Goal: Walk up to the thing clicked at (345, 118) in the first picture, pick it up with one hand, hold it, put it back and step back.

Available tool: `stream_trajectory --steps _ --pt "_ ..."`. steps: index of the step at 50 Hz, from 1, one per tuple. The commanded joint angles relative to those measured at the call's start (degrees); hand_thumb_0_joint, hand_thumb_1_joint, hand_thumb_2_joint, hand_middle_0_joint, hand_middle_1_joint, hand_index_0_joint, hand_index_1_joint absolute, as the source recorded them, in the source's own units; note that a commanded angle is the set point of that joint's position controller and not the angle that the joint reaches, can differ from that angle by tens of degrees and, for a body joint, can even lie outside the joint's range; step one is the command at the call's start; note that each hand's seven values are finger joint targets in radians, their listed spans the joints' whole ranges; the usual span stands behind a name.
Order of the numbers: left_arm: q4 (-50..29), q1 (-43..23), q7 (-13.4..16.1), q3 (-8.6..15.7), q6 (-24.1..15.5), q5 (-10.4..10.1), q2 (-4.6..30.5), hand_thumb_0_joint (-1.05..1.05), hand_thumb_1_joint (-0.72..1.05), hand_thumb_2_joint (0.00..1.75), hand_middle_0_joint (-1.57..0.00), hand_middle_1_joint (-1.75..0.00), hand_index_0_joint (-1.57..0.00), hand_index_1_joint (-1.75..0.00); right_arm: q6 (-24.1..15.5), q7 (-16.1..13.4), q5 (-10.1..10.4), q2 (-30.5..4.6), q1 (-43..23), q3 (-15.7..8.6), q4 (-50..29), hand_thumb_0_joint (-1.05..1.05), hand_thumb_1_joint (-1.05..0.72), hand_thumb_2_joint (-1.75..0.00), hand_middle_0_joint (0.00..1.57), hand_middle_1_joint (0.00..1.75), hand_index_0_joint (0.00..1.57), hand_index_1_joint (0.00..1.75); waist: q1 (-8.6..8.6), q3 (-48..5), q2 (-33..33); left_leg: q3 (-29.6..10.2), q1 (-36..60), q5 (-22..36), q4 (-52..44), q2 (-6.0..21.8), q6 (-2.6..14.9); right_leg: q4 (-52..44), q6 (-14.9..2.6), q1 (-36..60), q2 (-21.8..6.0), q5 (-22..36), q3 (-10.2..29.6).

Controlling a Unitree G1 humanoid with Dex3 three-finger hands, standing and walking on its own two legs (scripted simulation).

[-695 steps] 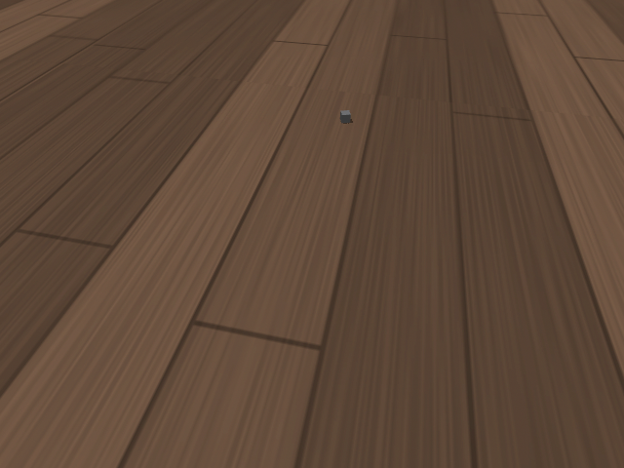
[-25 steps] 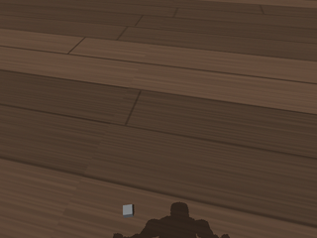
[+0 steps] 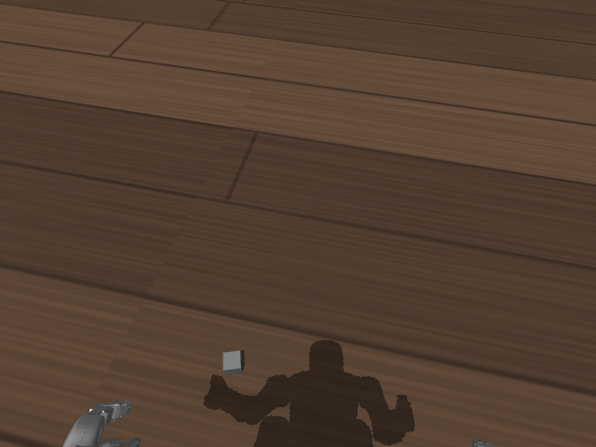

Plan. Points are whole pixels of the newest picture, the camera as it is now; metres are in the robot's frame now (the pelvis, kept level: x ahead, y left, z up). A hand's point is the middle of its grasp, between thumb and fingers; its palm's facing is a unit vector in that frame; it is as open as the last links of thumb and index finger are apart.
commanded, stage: rise first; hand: left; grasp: from above
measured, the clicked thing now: (232, 362) +0.46 +0.21 -0.74
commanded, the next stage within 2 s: none
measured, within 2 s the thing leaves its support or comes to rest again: neither
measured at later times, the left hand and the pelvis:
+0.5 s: hand out of the picture +0.14 +0.26 -0.20, palm faces -0.12 -0.89 -0.44, open 13.0 cm; pelvis +0.00 +0.00 -0.07, yaw +0 degrees
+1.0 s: hand (153, 439) +0.20 +0.28 -0.35, palm faces -0.39 -0.60 -0.70, open 12.8 cm; pelvis -0.04 +0.00 -0.20, yaw -1 degrees
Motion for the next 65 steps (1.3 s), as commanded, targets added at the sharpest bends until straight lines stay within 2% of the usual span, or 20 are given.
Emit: stream_trajectory --steps 1,3,6,9,10,12,13,15,29,35,38,43,44,46,50,54,57,58,61,65 --pt "-7.46 6.10 0.89 2.32 3.71 2.64 9.23 0.00 -0.10 0.87 -0.21 -0.86 -0.21 -0.86 -1.45 -0.55 0.58 -9.82 1.32 -4.13 -10.79 0.00 -0.89 -0.89 0.20 0.30 0.20 0.30 1.55 -12.79 3.98 0.22 2.72 11.58 -0.84 -1.25 -0.24 -0.05 -2.51 1.66 1.54 10.36 -1.51" --pt "-12.86 4.45 1.66 3.56 5.86 3.33 11.16 0.00 -0.26 0.88 -0.22 -0.87 -0.21 -0.88 -1.50 -0.34 0.54 -9.22 0.20 -3.94 -13.49 0.00 -0.88 -0.89 0.20 0.30 0.20 0.30 1.57 -13.41 2.85 0.12 0.80 10.07 1.08 -1.21 0.10 1.18 -2.27 0.00 1.59 8.92 -1.59" --pt "-15.10 5.02 2.14 2.93 7.70 3.99 9.44 0.00 -0.41 0.86 -0.25 -0.87 -0.23 -0.88 -2.25 -0.17 0.44 -8.68 0.82 -3.74 -15.14 0.00 -0.89 -0.90 0.20 0.30 0.20 0.30 0.22 -11.25 2.32 0.22 -3.55 5.42 5.03 -0.87 0.27 5.01 -2.13 -6.67 1.76 4.35 -1.60" --pt "-18.73 7.14 2.62 4.82 8.06 4.72 10.69 0.00 -0.42 0.84 -0.28 -0.85 -0.26 -0.87 -3.53 -0.16 0.14 -8.48 1.80 -4.03 -16.59 0.00 -0.90 -0.90 0.20 0.30 0.20 0.30 0.38 -13.45 3.21 -0.43 -7.23 3.33 9.28 -0.37 0.28 10.20 -2.13 -11.13 1.84 2.13 -1.72" --pt "-24.16 4.95 2.50 4.21 7.62 4.89 10.59 0.00 -0.42 0.84 -0.30 -0.84 -0.28 -0.86 -3.97 -0.26 0.08 -8.11 2.00 -4.15 -17.65 0.00 -0.92 -0.90 0.20 0.30 0.20 0.30 -0.16 -15.70 3.72 -0.46 -7.23 3.77 10.78 -0.29 0.41 11.57 -2.14 -12.39 1.75 2.74 -1.46" --pt "-25.81 7.94 2.47 4.98 7.98 5.22 10.77 0.00 -0.43 0.82 -0.32 -0.83 -0.30 -0.85 -4.73 -0.62 -0.08 -8.05 1.91 -4.23 -18.49 0.00 -0.94 -0.91 0.20 0.30 0.20 0.30 -0.37 -16.66 3.95 -0.77 -8.65 3.44 12.75 -0.10 0.40 13.96 -2.06 -14.45 1.76 2.36 -1.55" --pt "-29.74 7.14 2.37 3.71 7.75 5.02 9.54 0.00 -0.42 0.82 -0.32 -0.82 -0.29 -0.85 -5.22 -0.70 -0.25 -7.68 1.85 -4.19 -18.98 0.00 -0.92 -0.90 0.20 0.30 0.20 0.30 -0.73 -17.22 4.23 -1.06 -8.91 3.80 13.47 0.16 0.31 15.07 -2.08 -15.37 1.84 2.43 -1.63" --pt "-30.10 11.75 2.31 4.46 8.80 5.45 9.65 0.00 -0.40 0.80 -0.33 -0.81 -0.31 -0.83 -5.75 -1.12 -0.32 -7.71 2.07 -4.43 -19.61 0.00 -0.93 -0.91 0.20 0.30 0.20 0.30 -0.88 -18.55 3.49 -0.88 -9.43 5.25 15.49 0.16 0.49 16.32 -1.93 -16.60 1.84 3.45 -1.55" --pt "-41.23 20.29 2.57 4.41 13.07 8.99 9.46 0.00 -0.34 0.75 -0.35 -0.81 -0.34 -0.81 -8.51 -1.78 -1.00 -6.60 0.57 -3.80 -22.45 0.00 -0.93 -0.91 0.20 0.30 0.20 0.30 -0.84 -19.45 5.15 -1.12 -18.73 2.32 24.07 -0.01 0.63 23.96 -2.02 -24.78 1.66 0.86 -1.71" --pt "-40.14 13.74 3.34 3.75 10.36 12.36 10.64 0.00 -0.36 0.77 -0.32 -0.83 -0.32 -0.83 -9.78 -1.40 -1.11 -6.83 -0.05 -3.90 -22.01 0.00 -0.93 -0.91 0.20 0.30 0.20 0.30 -2.47 -20.57 3.54 -1.07 -26.41 -0.87 31.56 -0.31 1.26 29.79 -1.82 -32.13 1.77 -0.45 -1.29" --pt "-36.55 9.45 3.59 2.21 7.00 16.41 10.56 0.00 -0.37 0.78 -0.32 -0.83 -0.30 -0.84 -10.77 -0.59 -1.32 -7.57 -0.37 -4.22 -20.49 0.00 -0.93 -0.91 0.20 0.30 0.20 0.30 -2.41 -23.18 4.88 -1.46 -30.33 -0.27 36.94 -0.34 1.14 36.42 -2.07 -38.95 1.89 -1.13 -1.33" --pt "-32.13 2.63 5.92 3.57 1.41 24.06 14.48 0.00 -0.33 0.77 -0.33 -0.83 -0.32 -0.83 -11.83 1.04 -1.27 -9.35 -2.56 -4.99 -18.47 0.00 -0.92 -0.91 0.20 0.30 0.20 0.30 -0.21 -29.41 7.57 -3.27 -36.15 -1.40 43.83 -0.09 0.46 47.28 -2.73 -50.63 1.85 -4.08 -1.47" --pt "-32.07 0.71 6.36 2.84 0.56 25.19 14.30 0.00 -0.33 0.78 -0.32 -0.83 -0.32 -0.84 -11.74 1.31 -1.15 -9.60 -2.64 -5.26 -18.23 0.00 -0.92 -0.90 0.20 0.30 0.20 0.30 -0.75 -31.17 6.88 -3.49 -37.39 -1.89 45.33 0.00 0.58 48.71 -2.73 -52.50 1.99 -4.28 -1.62" --pt "-30.57 -2.05 7.83 4.16 -0.59 27.76 16.40 0.00 -0.32 0.77 -0.33 -0.82 -0.33 -0.83 -11.59 1.72 -1.06 -10.02 -2.53 -5.64 -17.16 0.00 -0.92 -0.90 0.20 0.30 0.20 0.30 -0.15 -34.38 6.80 -3.18 -40.09 -1.29 48.67 -0.26 0.74 51.63 -2.76 -54.62 2.15 -3.45 -1.46" --pt "-26.99 -9.33 10.10 4.07 -2.15 32.53 19.27 0.00 -0.32 0.80 -0.31 -0.83 -0.30 -0.84 -10.75 2.71 -1.23 -10.96 -2.67 -6.27 -14.79 0.00 -0.91 -0.90 0.20 0.30 0.20 0.30 0.41 -39.12 7.74 -3.48 -44.31 -1.56 54.39 -0.14 0.69 57.06 -2.90 -61.25 2.22 -4.46 -1.84" --pt "-21.78 -19.36 12.20 2.95 -3.55 37.87 20.92 0.00 -0.27 0.76 -0.37 -0.78 -0.36 -0.79 -9.59 3.44 -1.68 -10.95 -0.96 -6.31 -12.28 0.00 -0.92 -0.90 0.20 0.30 0.20 0.30 -0.49 -42.67 5.71 -2.32 -50.96 -3.73 61.02 -0.38 1.22 60.31 -2.54 -63.87 2.39 -5.32 -2.14" --pt "-17.97 -28.45 13.66 3.29 -5.18 41.72 25.51 0.00 -0.23 0.72 -0.41 -0.74 -0.40 -0.75 -8.73 3.85 -2.22 -11.13 -0.12 -6.27 -10.89 0.00 -0.92 -0.91 0.20 0.30 0.20 0.30 -0.54 -44.89 4.72 -1.56 -56.54 -7.56 65.43 -0.59 1.55 62.65 -2.39 -66.05 2.54 -7.94 -2.23" --pt "-15.34 -30.94 13.96 2.18 -5.68 43.00 24.81 0.00 -0.22 0.72 -0.41 -0.74 -0.40 -0.75 -8.42 3.97 -2.39 -11.00 0.70 -6.06 -10.44 0.00 -0.92 -0.91 0.20 0.30 0.20 0.30 -1.50 -44.29 4.37 -1.29 -58.82 -8.60 66.72 -0.67 1.62 63.28 -2.29 -66.49 2.57 -8.54 -2.33" --pt "-10.70 -36.57 15.40 1.97 -7.40 45.85 26.32 0.00 -0.17 0.70 -0.40 -0.74 -0.40 -0.74 -7.59 4.15 -3.02 -10.98 1.37 -6.15 -9.43 0.00 -0.88 -0.90 0.20 0.30 0.20 0.30 -1.81 -43.89 3.39 -0.88 -63.59 -14.04 69.25 -0.80 1.61 64.70 -2.25 -69.21 2.77 -13.79 -2.73" --pt "-5.79 -42.98 17.62 2.79 -8.69 50.65 30.92 0.00 -0.12 0.67 -0.42 -0.70 -0.43 -0.70 -6.04 4.29 -3.70 -11.39 1.46 -5.66 -8.55 0.00 -0.87 -0.89 0.20 0.30 0.20 0.30 -1.93 -43.79 4.92 -1.26 -66.40 -17.65 71.82 -0.72 1.50 67.95 -2.59 -74.23 2.98 -18.46 -3.72"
